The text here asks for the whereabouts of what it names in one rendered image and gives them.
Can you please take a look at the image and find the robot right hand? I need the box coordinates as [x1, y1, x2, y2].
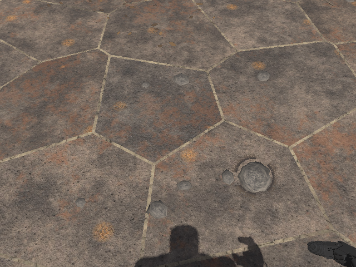
[307, 241, 356, 267]

